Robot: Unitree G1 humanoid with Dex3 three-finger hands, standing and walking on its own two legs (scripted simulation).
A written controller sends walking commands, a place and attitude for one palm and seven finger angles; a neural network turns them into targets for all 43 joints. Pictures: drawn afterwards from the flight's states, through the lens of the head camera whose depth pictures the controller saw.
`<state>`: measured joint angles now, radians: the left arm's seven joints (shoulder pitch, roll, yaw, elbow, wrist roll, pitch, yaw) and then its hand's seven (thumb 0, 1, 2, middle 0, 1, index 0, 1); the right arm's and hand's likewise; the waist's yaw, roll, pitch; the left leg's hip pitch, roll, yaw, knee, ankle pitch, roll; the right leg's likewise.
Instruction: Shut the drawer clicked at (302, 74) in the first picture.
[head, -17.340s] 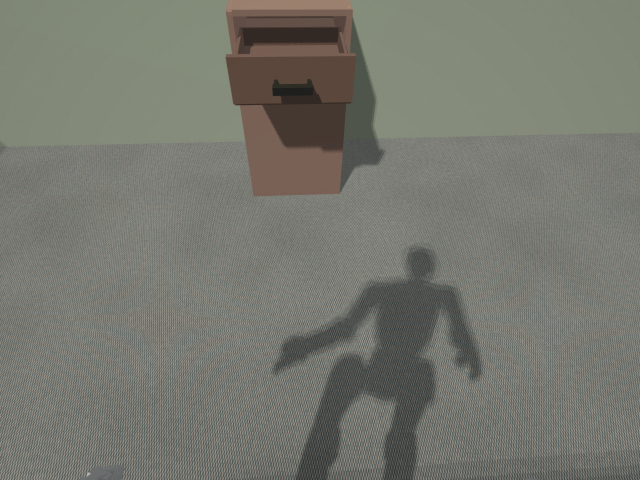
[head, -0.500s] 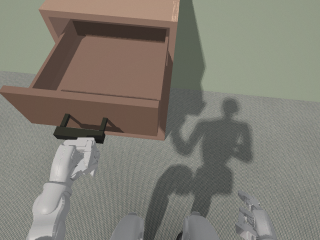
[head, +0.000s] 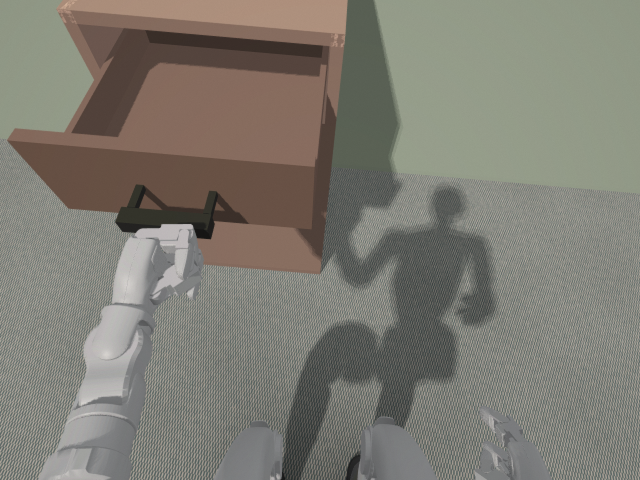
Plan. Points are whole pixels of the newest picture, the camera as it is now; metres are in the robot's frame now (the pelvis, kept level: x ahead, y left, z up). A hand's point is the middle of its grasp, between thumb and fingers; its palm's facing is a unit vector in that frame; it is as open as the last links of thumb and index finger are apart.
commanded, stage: push the drawer shut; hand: left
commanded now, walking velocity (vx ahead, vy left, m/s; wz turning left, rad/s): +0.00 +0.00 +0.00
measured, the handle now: (171, 209) +0.44 +0.21 +0.03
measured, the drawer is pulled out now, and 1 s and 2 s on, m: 0.23 0.10 0.00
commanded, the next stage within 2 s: none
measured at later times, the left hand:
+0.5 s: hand (208, 226) +0.42 +0.16 +0.03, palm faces -0.08 -1.00 -0.05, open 3.1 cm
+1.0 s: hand (218, 187) +0.48 +0.15 +0.03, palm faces -0.07 -1.00 -0.04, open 3.2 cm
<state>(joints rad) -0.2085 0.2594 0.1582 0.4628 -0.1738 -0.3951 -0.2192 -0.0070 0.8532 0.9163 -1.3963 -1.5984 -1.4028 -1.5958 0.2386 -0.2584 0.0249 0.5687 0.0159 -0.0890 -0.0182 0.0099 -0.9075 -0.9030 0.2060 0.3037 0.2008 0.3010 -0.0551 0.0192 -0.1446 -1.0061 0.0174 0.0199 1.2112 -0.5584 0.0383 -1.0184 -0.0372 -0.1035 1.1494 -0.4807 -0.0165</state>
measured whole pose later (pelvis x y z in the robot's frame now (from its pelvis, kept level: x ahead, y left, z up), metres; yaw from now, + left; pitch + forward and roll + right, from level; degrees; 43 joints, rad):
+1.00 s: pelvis +0.00 +0.00 -0.01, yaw -1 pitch +25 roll -2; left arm -0.76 0.39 0.33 1.04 -0.10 -0.48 -0.23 0.01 0.86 0.92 -1.40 -1.60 -1.40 -1.60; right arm 0.31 -0.27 0.03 0.62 -0.01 0.02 0.01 0.01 -0.91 -0.90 0.21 0.30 0.20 0.30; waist -0.14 0.03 -0.13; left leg -1.11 0.04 0.03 1.23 -0.56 0.04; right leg -1.13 -0.02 -0.09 1.16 -0.47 -0.02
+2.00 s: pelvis +0.00 +0.01 -0.02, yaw -4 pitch +31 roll -6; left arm -1.14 0.64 0.45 1.28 0.03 -0.39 -0.22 0.06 0.81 0.90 -1.40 -1.60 -1.40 -1.60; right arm 0.38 -0.26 0.08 0.61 -0.06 0.08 0.04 0.00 -0.91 -0.90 0.21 0.30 0.20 0.30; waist -0.28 0.05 -0.10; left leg -1.28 0.06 0.00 1.31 -0.57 0.05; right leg -1.27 0.01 -0.11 1.18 -0.45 -0.01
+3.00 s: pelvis -0.01 +0.02 -0.02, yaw -4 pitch +31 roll -6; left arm -1.09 0.62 0.44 1.16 0.02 -0.31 -0.19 0.03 0.85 0.90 -1.40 -1.60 -1.40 -1.60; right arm 0.42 -0.26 0.09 0.60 -0.06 0.05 0.06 0.00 -0.91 -0.90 0.21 0.30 0.20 0.30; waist -0.28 0.06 -0.10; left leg -1.29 0.06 0.01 1.29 -0.56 0.06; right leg -1.28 0.01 -0.11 1.15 -0.42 0.00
